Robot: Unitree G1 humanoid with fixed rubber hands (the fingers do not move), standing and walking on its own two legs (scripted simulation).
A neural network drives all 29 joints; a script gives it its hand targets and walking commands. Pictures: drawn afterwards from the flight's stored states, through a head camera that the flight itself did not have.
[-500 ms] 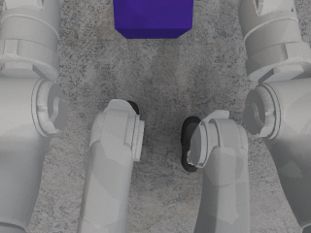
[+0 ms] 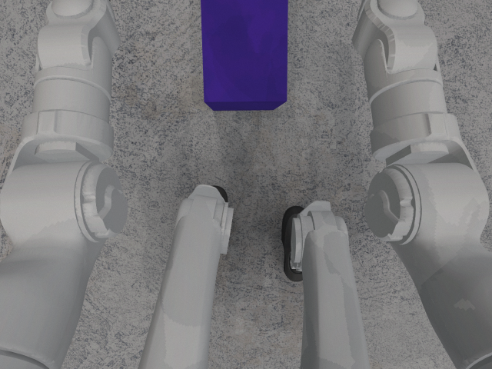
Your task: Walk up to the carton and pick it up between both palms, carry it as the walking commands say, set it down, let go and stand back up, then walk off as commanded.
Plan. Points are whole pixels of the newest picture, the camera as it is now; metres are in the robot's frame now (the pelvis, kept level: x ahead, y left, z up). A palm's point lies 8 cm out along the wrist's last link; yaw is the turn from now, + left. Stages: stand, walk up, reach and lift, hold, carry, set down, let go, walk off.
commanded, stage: set down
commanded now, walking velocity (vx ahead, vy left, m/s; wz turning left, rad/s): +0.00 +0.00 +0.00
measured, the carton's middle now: (243, 33) +0.60 +0.09 -0.41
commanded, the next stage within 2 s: let go in 0.62 s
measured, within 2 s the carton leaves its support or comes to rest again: neither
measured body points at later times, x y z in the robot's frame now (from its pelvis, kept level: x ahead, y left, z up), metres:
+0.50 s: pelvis +0.03 +0.00 +0.15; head +0.35 +0.05 +0.46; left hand +0.55 +0.27 +0.04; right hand +0.59 -0.07 +0.04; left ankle +0.10 +0.11 -0.48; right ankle +0.08 -0.13 -0.48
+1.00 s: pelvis +0.06 +0.01 +0.21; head +0.34 +0.05 +0.56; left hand +0.44 +0.27 +0.07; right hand +0.48 -0.12 +0.08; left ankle +0.11 +0.11 -0.48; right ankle +0.08 -0.13 -0.48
